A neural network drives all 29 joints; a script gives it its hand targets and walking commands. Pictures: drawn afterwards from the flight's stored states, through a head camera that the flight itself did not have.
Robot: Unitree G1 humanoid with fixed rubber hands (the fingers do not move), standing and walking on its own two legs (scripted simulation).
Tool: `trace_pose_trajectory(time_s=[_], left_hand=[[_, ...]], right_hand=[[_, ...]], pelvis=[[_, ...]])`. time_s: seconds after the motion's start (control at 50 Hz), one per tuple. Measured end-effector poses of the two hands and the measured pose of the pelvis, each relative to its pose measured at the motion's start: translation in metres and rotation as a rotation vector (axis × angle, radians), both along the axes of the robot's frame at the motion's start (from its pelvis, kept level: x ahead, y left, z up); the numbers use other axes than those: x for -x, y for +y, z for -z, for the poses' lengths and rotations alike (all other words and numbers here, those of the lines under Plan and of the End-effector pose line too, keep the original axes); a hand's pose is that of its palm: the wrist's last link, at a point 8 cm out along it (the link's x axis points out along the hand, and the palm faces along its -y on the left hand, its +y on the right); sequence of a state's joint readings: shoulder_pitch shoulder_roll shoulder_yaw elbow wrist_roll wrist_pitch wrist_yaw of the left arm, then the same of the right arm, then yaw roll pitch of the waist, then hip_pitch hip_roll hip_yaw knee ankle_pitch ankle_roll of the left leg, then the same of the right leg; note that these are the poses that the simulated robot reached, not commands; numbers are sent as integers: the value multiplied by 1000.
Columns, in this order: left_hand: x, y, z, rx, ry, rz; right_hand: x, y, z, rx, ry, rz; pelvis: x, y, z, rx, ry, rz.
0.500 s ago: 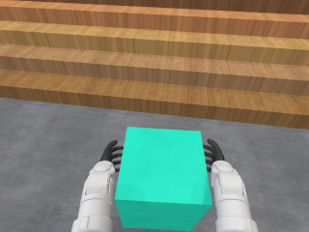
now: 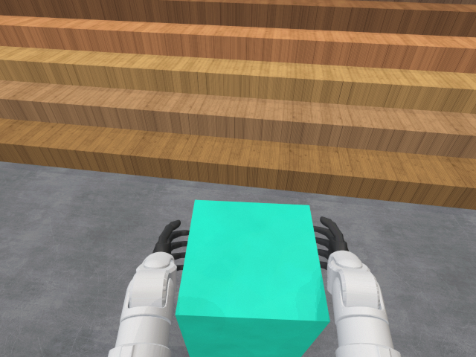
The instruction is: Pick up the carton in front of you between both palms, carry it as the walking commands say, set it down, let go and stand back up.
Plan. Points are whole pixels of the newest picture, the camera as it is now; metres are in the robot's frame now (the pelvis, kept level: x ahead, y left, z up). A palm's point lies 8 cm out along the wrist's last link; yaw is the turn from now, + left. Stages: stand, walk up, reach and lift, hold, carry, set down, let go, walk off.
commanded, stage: hold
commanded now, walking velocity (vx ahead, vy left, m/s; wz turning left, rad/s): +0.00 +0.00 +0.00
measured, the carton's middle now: (247, 284) +0.28 +0.00 -0.04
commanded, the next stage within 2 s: carry in 0.76 s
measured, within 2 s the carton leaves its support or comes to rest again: neither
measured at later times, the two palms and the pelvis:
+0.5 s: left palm (161, 261) +0.28 +0.15 +0.05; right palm (338, 258) +0.28 -0.15 +0.06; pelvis -0.01 +0.00 +0.00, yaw +0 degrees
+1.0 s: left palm (173, 236) +0.32 +0.13 +0.07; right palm (343, 236) +0.32 -0.17 +0.07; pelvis +0.03 -0.01 -0.01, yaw +1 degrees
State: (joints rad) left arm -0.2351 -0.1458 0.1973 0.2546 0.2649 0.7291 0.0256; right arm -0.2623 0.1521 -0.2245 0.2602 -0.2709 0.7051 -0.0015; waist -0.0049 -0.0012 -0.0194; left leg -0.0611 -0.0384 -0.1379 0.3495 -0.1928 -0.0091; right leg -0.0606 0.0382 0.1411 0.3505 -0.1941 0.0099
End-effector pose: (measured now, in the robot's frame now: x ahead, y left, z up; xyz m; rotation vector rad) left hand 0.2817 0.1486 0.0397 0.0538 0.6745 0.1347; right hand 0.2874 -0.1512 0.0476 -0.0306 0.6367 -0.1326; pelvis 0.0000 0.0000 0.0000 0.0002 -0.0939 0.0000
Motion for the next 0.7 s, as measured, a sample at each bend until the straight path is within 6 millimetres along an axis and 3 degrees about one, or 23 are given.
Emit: trace_pose_trajectory(time_s=[0.1,0.38,0.7], left_hand=[[2,0,-8,4,-5,-2],[6,1,-7,14,8,-8],[2,1,-7,8,8,-2]], right_hand=[[2,0,-8,-3,-6,2],[6,1,-7,-11,5,11],[3,1,-8,-5,4,9]], pelvis=[[2,-1,0,0,-17,0],[13,1,1,1,-29,1],[8,2,1,0,-25,3]])
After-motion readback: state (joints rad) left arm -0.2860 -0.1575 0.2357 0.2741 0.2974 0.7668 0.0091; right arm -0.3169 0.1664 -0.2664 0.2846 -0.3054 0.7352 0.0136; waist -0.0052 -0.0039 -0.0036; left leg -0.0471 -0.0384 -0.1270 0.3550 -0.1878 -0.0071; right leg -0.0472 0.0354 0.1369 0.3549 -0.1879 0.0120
